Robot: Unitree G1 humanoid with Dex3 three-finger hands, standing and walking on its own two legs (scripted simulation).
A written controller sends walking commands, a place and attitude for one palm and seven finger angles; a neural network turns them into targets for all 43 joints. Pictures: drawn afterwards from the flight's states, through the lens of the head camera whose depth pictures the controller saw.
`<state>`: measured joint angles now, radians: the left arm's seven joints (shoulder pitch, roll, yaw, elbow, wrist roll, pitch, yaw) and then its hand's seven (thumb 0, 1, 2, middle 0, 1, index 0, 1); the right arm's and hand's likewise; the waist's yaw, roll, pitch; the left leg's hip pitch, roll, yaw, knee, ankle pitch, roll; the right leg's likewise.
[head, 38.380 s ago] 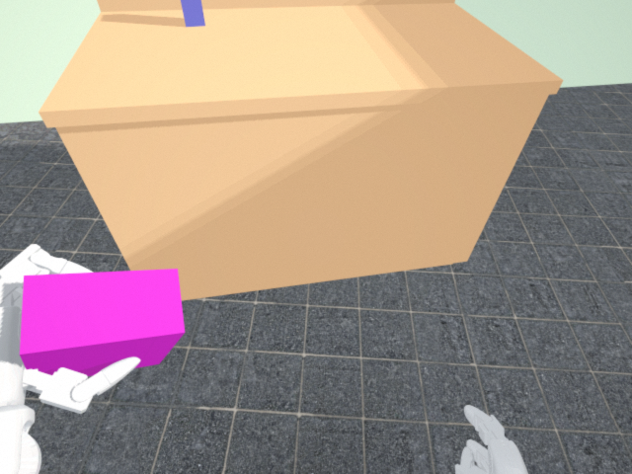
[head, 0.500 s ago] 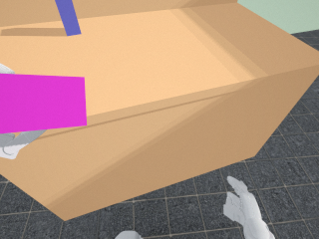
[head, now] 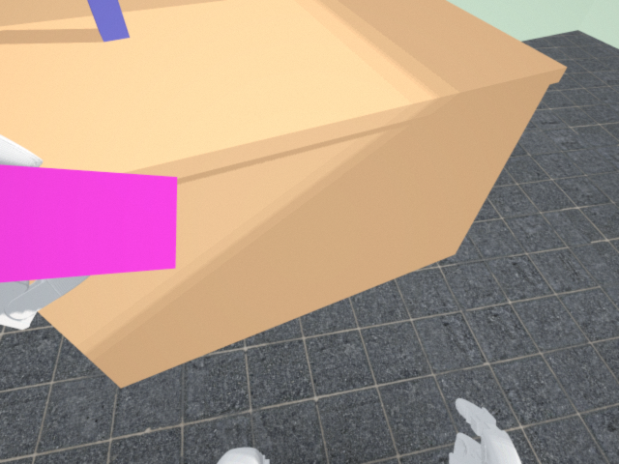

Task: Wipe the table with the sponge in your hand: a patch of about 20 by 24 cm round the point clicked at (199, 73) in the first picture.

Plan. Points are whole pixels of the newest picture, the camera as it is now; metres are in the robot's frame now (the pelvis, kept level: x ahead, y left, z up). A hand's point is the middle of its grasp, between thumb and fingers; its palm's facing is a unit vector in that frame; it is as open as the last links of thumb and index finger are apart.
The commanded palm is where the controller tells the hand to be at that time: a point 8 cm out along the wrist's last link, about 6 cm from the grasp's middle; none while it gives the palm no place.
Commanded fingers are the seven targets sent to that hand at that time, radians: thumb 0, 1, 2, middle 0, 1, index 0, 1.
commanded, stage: stop stepping back and stand still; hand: left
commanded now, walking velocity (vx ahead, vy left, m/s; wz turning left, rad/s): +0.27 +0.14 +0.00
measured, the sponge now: (93, 214) +0.25 +0.18 +0.27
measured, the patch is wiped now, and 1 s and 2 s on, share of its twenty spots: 1.00 1.00 1.00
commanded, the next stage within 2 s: stand and wait in 1.00 s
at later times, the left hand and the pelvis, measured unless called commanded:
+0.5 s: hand out of the picture +0.16 +0.19 +0.28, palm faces +0.46 -0.83 -0.31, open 10.3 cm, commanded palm +0.12 +0.26 +0.30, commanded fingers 0.00 0.10 1.30 -1.20 -1.60 -1.20 -1.60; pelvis -0.04 -0.02 +0.00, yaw +1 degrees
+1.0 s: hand out of the picture +0.21 +0.21 +0.28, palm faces +0.49 -0.78 -0.39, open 10.3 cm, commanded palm +0.15 +0.26 +0.30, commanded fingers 0.00 0.10 1.30 -1.20 -1.60 -1.20 -1.60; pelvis -0.01 -0.02 +0.02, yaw +0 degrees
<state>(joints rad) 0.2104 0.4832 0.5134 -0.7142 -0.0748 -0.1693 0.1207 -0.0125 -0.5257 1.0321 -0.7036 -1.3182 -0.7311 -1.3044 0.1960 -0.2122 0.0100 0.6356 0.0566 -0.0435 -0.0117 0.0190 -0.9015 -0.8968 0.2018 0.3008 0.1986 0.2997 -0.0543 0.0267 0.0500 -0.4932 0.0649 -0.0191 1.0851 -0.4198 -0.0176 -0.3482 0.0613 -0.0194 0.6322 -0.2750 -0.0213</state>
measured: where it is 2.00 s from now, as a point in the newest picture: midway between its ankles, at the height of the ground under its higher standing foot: outside the picture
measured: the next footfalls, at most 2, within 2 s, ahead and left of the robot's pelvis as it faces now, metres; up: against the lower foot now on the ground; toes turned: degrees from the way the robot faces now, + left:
left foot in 0.10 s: +0.02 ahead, +0.11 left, +0.00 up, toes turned +2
right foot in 0.34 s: +0.04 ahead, -0.13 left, +0.00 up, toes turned +1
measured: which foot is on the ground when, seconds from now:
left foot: up 0.00-0.08, down 0.10-1.00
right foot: down 0.00-0.10, up 0.12-0.32, down 0.34-1.00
